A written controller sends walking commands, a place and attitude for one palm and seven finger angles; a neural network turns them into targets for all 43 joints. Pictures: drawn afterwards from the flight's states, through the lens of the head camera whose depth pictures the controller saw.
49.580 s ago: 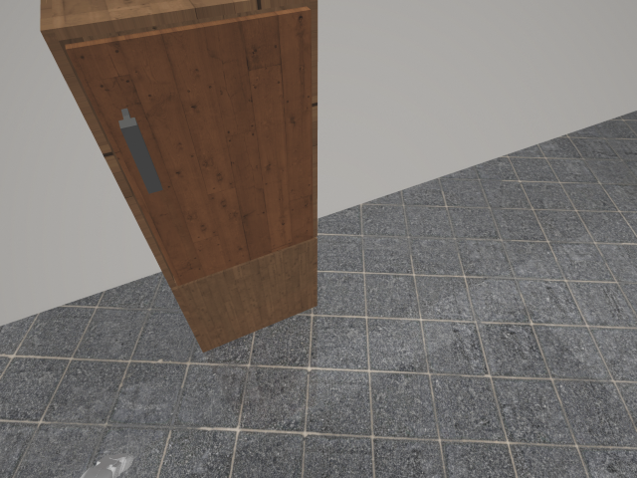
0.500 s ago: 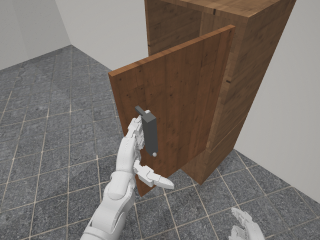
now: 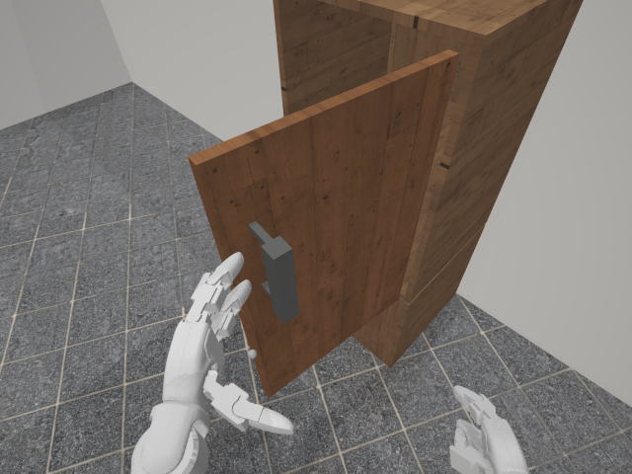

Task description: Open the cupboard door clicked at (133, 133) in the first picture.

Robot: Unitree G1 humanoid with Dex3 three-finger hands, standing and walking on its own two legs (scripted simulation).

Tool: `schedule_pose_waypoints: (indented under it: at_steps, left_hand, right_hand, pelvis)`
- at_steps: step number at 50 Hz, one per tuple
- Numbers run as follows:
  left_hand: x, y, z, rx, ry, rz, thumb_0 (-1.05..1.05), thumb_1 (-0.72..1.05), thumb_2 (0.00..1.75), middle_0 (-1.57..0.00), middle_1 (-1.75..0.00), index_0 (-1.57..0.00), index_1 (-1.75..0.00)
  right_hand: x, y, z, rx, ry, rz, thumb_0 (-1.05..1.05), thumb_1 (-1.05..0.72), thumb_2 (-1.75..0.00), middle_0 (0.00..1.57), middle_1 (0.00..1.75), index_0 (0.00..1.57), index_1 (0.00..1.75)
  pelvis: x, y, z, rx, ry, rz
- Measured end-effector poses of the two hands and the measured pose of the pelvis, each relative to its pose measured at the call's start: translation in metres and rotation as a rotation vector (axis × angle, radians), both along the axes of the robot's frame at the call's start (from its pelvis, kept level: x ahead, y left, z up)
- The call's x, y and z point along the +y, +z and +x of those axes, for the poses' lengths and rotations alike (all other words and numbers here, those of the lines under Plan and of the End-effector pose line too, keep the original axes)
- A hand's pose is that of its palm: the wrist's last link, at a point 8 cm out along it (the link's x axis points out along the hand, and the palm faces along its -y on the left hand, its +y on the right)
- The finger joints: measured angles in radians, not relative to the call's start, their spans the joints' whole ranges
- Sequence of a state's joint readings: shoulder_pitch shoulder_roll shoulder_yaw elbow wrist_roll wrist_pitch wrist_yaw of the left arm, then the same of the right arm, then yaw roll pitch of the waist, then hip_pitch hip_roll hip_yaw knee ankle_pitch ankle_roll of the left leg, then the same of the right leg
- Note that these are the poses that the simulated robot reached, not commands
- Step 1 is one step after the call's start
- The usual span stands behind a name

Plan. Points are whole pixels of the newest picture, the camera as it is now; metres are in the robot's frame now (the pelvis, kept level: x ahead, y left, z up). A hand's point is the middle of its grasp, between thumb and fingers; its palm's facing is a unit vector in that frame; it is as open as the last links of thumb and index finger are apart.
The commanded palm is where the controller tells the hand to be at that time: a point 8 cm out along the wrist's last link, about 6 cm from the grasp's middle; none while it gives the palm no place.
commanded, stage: slide the hand sideways off the handle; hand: left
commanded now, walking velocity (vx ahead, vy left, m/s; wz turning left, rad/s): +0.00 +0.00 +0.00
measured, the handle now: (272, 272) +0.34 +0.08 +0.10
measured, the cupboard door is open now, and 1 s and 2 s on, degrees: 83 83 83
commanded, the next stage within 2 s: draw the hand back to the body in 0.36 s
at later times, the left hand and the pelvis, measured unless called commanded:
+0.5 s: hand (213, 396) +0.18 +0.12 +0.09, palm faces -0.03 -1.00 -0.01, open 16.3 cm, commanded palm +0.16 +0.18 +0.10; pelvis +0.01 -0.01 -0.01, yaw +1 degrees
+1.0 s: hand (129, 383) +0.18 +0.19 +0.13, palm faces +0.04 -1.00 -0.09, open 16.1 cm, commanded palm +0.15 +0.25 +0.14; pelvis +0.00 +0.01 +0.00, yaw +1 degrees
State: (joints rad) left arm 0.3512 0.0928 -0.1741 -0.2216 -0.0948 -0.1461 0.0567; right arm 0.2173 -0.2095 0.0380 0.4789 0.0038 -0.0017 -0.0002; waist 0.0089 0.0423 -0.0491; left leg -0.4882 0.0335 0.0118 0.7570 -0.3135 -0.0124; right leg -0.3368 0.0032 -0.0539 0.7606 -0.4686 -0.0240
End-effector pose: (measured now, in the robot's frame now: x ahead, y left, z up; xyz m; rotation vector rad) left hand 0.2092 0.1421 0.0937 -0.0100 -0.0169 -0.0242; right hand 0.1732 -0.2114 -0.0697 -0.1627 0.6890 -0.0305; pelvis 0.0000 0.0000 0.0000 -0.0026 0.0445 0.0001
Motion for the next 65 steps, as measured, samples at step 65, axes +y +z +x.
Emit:
schedule_pose_waypoints:
  at_steps: [65]
  left_hand:
    - [0.143,0.066,-0.042,-0.023,0.298,0.337,0.00,-0.02,0.51,-0.17,-0.30,-0.17,-0.30]
  right_hand:
    - [0.036,0.025,0.008,-0.053,-0.009,-0.076,0.02,-0.90,-0.90,0.20,0.30,0.21,0.30]
  pelvis:
    - [0.035,0.024,0.009,-0.079,-0.015,-0.015]
